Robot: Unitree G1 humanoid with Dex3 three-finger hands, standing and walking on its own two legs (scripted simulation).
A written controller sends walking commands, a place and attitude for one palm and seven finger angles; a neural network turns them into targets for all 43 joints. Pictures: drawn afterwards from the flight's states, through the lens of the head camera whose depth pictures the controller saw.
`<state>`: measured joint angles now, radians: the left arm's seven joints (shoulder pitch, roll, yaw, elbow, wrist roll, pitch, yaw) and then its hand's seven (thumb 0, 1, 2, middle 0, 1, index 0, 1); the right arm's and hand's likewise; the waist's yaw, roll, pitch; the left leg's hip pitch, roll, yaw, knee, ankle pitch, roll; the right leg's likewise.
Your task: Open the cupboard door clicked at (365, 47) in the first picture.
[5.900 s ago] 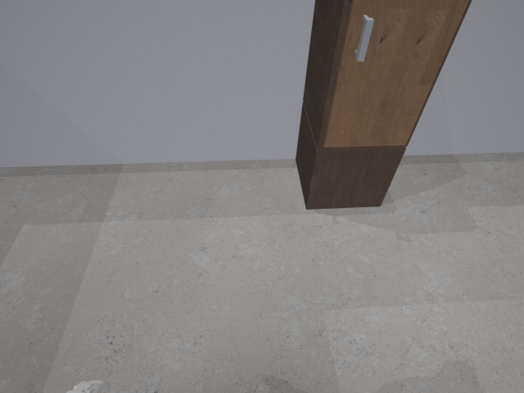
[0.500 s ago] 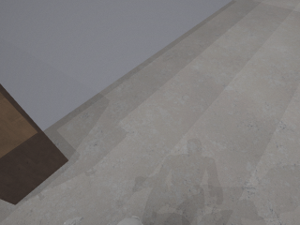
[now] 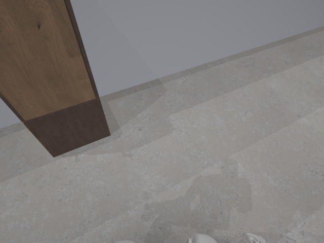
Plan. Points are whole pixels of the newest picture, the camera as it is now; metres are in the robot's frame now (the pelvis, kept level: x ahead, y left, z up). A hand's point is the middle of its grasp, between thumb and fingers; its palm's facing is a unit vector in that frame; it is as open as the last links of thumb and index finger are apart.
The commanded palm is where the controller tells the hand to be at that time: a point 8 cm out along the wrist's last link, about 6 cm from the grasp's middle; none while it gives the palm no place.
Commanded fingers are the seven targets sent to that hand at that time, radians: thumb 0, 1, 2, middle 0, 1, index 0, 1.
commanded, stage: turn to face it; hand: left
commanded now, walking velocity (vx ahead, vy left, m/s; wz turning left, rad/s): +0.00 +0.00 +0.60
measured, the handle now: out of the picture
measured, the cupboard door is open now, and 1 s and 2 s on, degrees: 0 0 0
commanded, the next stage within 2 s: take the last steps up to it in 0.82 s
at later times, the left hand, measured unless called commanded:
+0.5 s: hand out of the picture +0.01 +0.16 -0.13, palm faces +0.30 -0.91 -0.27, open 7.4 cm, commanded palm none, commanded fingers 0.00 0.90 0.90 -0.20 -0.30 -0.20 -0.30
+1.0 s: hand out of the picture -0.08 +0.20 -0.16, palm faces +0.49 -0.84 -0.25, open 7.4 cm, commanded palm none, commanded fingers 0.00 0.90 0.90 -0.20 -0.30 -0.20 -0.30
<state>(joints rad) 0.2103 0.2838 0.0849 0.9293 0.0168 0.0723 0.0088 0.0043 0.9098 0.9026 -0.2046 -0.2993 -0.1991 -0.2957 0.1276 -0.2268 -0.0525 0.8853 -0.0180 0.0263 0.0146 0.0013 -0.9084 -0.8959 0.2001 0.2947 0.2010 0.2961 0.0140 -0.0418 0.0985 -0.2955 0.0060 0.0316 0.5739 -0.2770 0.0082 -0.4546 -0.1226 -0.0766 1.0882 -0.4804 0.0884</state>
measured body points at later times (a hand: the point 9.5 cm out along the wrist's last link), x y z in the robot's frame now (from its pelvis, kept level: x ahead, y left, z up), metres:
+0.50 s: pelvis -0.01 -0.05 +0.01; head +0.02 -0.07 +0.46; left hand -0.01 +0.21 -0.11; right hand +0.12 -0.29 -0.15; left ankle -0.07 +0.10 -0.65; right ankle +0.02 -0.14 -0.73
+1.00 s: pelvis -0.04 -0.01 +0.01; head -0.02 +0.00 +0.46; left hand -0.11 +0.24 -0.14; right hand +0.15 -0.18 -0.13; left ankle -0.08 +0.08 -0.73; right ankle +0.02 -0.14 -0.69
